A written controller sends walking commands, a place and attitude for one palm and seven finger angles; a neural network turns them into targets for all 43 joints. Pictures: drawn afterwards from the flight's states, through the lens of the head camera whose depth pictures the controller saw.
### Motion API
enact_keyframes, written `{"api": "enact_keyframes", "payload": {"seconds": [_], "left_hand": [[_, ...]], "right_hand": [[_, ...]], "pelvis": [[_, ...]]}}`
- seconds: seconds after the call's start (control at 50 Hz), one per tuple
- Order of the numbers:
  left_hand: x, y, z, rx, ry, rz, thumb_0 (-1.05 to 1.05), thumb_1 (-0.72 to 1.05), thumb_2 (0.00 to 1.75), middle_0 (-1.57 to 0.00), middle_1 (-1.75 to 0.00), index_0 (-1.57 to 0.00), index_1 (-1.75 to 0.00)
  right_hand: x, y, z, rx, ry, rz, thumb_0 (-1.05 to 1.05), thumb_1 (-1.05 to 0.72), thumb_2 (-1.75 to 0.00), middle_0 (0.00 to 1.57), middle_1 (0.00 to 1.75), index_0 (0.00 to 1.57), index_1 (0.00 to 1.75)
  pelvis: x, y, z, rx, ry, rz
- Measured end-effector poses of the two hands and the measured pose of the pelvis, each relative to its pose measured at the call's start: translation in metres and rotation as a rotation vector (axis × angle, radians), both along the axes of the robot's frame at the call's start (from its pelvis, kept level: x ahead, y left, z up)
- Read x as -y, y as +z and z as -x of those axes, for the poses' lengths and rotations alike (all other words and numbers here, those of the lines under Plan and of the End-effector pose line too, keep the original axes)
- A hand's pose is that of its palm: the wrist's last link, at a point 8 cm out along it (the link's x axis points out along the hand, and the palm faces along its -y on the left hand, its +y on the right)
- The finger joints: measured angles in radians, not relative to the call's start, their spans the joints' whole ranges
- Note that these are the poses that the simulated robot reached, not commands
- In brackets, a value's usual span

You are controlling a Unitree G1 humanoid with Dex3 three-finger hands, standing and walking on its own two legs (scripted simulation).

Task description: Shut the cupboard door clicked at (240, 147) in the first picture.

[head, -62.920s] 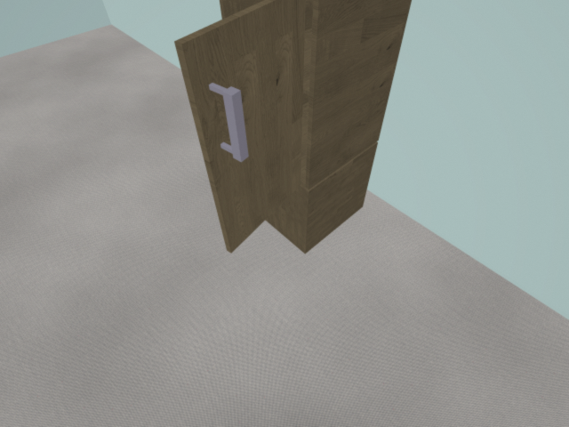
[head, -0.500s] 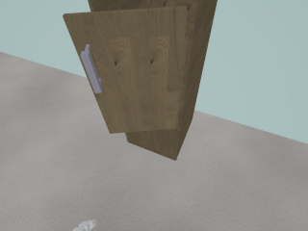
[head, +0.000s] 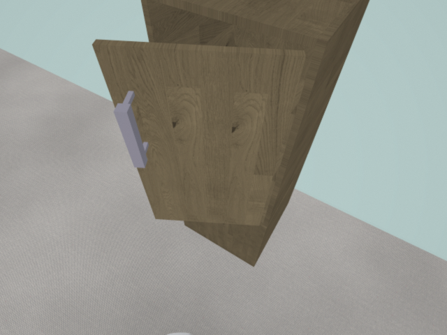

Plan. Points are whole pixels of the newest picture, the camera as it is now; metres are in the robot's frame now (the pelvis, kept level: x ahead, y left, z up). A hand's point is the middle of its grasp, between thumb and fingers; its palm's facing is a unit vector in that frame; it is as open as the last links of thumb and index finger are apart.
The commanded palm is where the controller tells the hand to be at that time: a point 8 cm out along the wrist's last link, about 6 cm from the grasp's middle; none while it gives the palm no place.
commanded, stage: come to a stop and stand still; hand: left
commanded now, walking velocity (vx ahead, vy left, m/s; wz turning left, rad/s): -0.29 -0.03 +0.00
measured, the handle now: (135, 131) +0.45 +0.23 +0.09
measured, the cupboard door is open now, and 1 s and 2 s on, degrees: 28 28 28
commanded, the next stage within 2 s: look again from close up in 1.10 s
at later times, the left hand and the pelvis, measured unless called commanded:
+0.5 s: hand out of the picture +0.01 +0.15 -0.15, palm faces +0.07 -0.96 -0.27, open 7.4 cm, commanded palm none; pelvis -0.03 -0.05 +0.01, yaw +2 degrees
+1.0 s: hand out of the picture -0.05 +0.17 -0.17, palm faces +0.04 -0.98 -0.18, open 7.4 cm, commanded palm none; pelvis -0.05 +0.00 +0.01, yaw +1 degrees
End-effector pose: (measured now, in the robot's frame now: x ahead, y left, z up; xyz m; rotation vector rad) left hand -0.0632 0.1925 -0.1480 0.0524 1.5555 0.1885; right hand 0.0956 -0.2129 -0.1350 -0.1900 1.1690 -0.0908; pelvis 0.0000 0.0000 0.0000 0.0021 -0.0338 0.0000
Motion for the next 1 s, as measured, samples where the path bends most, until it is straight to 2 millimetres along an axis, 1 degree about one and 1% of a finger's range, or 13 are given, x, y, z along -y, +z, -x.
{"api": "enact_keyframes", "payload": {"seconds": [0.04,0.1,0.18,0.26,0.34,0.42,0.48,0.54,0.64,0.72,0.8,0.9,1.0], "left_hand": [[-0.004,0.001,-0.02,0.041,-0.008,-0.019,0.01,0.9,0.89,-0.2,-0.3,-0.2,-0.3],[-0.012,0.003,-0.048,0.119,-0.023,-0.062,0.01,0.9,0.89,-0.2,-0.3,-0.2,-0.3],[-0.016,0.008,-0.073,0.215,-0.046,-0.128,0.0,0.9,0.89,-0.2,-0.3,-0.2,-0.3],[-0.008,0.007,-0.077,0.268,-0.08,-0.175,0.0,0.9,0.89,-0.2,-0.3,-0.2,-0.3],[0.005,0.022,-0.073,0.26,-0.101,-0.157,0.0,0.9,0.89,-0.2,-0.3,-0.2,-0.3],[0.008,0.032,-0.071,0.263,-0.103,-0.145,0.01,0.9,0.89,-0.2,-0.3,-0.2,-0.3],[0.002,0.033,-0.067,0.275,-0.086,-0.145,0.01,0.9,0.89,-0.21,-0.3,-0.2,-0.3],[-0.009,0.029,-0.057,0.275,-0.063,-0.143,0.01,0.9,0.89,-0.21,-0.3,-0.21,-0.3],[-0.037,0.006,-0.031,0.223,-0.026,-0.118,0.0,0.9,0.89,-0.21,-0.3,-0.2,-0.3],[-0.047,0.0,-0.016,0.166,-0.023,-0.099,0.01,0.9,0.89,-0.2,-0.3,-0.2,-0.3],[-0.045,0.001,-0.009,0.148,-0.03,-0.084,0.01,0.9,0.89,-0.2,-0.3,-0.2,-0.3],[-0.034,0.01,-0.005,0.141,-0.056,-0.061,0.01,0.91,0.9,-0.2,-0.3,-0.2,-0.3],[-0.025,0.01,-0.006,0.14,-0.076,-0.035,0.01,0.91,0.89,-0.2,-0.3,-0.2,-0.3]], "right_hand": [[0.007,-0.004,0.01,-0.046,-0.007,0.01,0.0,-0.91,-0.9,0.2,0.3,0.2,0.3],[0.026,-0.008,0.024,-0.099,-0.012,0.03,-0.01,-0.93,-0.9,0.2,0.3,0.2,0.3],[0.056,-0.013,0.039,-0.127,-0.023,0.033,0.0,-0.92,-0.9,0.2,0.3,0.2,0.3],[0.088,-0.022,0.044,-0.107,-0.055,0.022,0.0,-0.92,-0.9,0.2,0.3,0.2,0.3],[0.105,-0.011,0.051,-0.102,-0.072,0.025,0.0,-0.92,-0.9,0.2,0.3,0.19,0.3],[0.111,0.002,0.06,-0.109,-0.067,0.035,0.01,-0.91,-0.9,0.2,0.3,0.19,0.3],[0.107,0.008,0.066,-0.134,-0.045,0.05,0.01,-0.91,-0.9,0.2,0.3,0.19,0.3],[0.096,0.012,0.068,-0.142,-0.022,0.063,0.01,-0.91,-0.9,0.2,0.3,0.19,0.3],[0.065,0.01,0.068,-0.092,0.0,0.087,0.01,-0.91,-0.9,0.2,0.3,0.19,0.3],[0.037,0.014,0.074,-0.087,0.007,0.067,0.01,-0.91,-0.9,0.2,0.3,0.19,0.3],[0.019,0.009,0.079,-0.091,-0.001,0.036,0.0,-0.92,-0.9,0.2,0.3,0.2,0.3],[0.015,0.002,0.089,-0.102,-0.039,0.011,0.0,-0.94,-0.9,0.21,0.3,0.2,0.3],[0.014,0.005,0.11,-0.137,-0.065,0.011,0.0,-0.94,-0.9,0.2,0.3,0.2,0.3]], "pelvis": [[0.003,0.001,0.004,0.003,0.006,-0.003],[0.013,0.0,0.012,0.003,0.012,0.0],[0.034,-0.005,0.019,0.001,0.013,0.004],[0.058,-0.015,0.023,0.002,0.016,-0.019],[0.061,-0.003,0.025,-0.008,0.02,-0.026],[0.059,0.008,0.027,-0.034,0.022,-0.041],[0.055,0.012,0.03,-0.045,0.034,-0.046],[0.046,0.012,0.034,-0.047,0.046,-0.044],[0.022,0.0,0.043,-0.033,0.053,-0.009],[0.015,0.003,0.044,-0.016,0.031,-0.013],[0.01,0.004,0.046,-0.014,0.025,-0.02],[0.003,0.007,0.05,-0.013,0.019,-0.003],[0.0,0.011,0.05,-0.014,0.014,0.0]]}}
